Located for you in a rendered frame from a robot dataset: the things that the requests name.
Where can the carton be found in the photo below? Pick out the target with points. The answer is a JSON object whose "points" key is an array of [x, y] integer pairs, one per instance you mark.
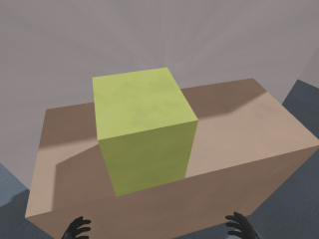
{"points": [[145, 128]]}

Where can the left robot hand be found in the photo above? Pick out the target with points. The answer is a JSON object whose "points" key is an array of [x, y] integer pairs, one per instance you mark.
{"points": [[72, 230]]}

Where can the pedestal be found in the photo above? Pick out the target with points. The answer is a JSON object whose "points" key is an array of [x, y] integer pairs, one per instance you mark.
{"points": [[246, 144]]}

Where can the right robot hand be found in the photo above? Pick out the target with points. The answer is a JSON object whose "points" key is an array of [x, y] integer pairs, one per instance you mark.
{"points": [[247, 231]]}

